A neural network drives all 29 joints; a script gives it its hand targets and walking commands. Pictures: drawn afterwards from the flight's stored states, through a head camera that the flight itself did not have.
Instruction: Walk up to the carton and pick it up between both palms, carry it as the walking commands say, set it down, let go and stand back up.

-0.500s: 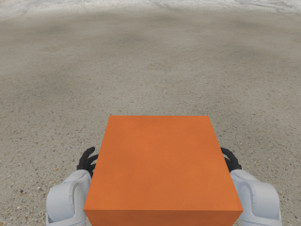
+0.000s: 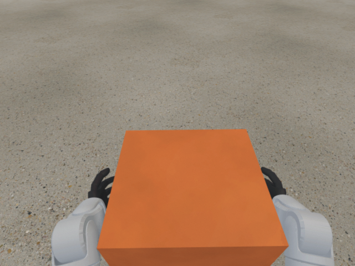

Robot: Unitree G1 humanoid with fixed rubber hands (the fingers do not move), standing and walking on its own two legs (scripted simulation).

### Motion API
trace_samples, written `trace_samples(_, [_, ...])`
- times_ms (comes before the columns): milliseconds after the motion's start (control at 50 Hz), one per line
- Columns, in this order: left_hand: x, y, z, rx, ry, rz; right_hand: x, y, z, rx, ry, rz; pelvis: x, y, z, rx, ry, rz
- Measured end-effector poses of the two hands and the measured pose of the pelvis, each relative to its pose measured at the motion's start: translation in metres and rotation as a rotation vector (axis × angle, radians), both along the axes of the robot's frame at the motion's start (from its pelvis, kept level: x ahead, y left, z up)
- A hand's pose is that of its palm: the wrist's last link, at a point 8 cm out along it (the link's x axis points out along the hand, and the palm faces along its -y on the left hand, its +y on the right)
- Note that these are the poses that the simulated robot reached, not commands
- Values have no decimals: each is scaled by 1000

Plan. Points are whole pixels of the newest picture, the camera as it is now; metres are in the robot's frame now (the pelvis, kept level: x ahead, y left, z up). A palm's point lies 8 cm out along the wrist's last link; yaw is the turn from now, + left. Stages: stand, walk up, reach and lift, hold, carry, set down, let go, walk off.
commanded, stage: carry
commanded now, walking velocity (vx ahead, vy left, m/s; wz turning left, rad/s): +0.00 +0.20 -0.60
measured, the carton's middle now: (186, 212) +0.24 +0.00 +0.02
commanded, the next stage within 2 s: none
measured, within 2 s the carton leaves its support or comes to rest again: neither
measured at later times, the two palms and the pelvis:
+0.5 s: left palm (112, 185) +0.29 +0.18 +0.05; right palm (276, 235) +0.18 -0.16 +0.06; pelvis +0.01 +0.08 -0.01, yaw -18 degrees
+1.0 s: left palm (94, 168) +0.32 +0.22 +0.08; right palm (240, 256) +0.13 -0.08 +0.08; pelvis +0.04 +0.19 +0.00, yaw -32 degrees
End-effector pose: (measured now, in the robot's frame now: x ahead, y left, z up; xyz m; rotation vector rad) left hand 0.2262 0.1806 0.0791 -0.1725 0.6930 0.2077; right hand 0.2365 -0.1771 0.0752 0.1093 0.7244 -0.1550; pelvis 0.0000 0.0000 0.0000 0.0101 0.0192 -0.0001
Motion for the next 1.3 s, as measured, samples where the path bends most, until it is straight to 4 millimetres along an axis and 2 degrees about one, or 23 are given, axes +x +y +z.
trace_samples(120, [15,4,-2,13,-4,-80,-18,4,-12,51,-4,-112,-3,17,-6,20,7,-99])
trace_samples(220, [35,-15,-10,16,1,-167,-35,-9,-31,63,-3,-206,0,28,-17,20,17,-178])
trace_samples(320, [46,-28,-23,2,40,-252,-55,-15,-38,46,36,-278,3,45,-14,-23,23,-209])
trace_samples(480, [62,-8,-27,-74,2,-320,-60,10,-14,7,-13,-378,8,79,-10,16,35,-302])
trace_samples(540, [67,1,-19,-53,-20,-359,-63,22,-9,20,-33,-410,12,92,-9,-2,31,-363])
trace_samples(600, [73,4,-10,-25,-39,-403,-71,31,-10,34,-50,-442,16,104,-10,0,22,-413])
trace_samples(680, [81,-3,-4,1,-57,-464,-86,34,-20,47,-68,-491,20,118,-16,-3,12,-471])
trace_samples(780, [80,-5,-15,-10,13,-515,-108,43,-28,14,7,-525,24,139,-12,-38,10,-481])
trace_samples(940, [90,25,-10,-60,-17,-565,-107,78,1,-14,-31,-597,31,176,-5,-3,-1,-533])
trace_samples(1000, [95,39,-3,-34,-37,-584,-103,93,5,-8,-44,-600,35,188,-4,-11,8,-552])
trace_samples(1100, [101,60,4,-22,-44,-576,-99,115,0,1,-51,-589,40,210,-5,-33,3,-552])
trace_samples(1220, [104,85,-8,-11,5,-581,-98,141,-11,6,-2,-589,46,238,-9,-11,-11,-564])
trace_samples(1300, [108,94,-8,6,15,-602,-102,156,-19,50,2,-635,45,254,-8,-3,-3,-585])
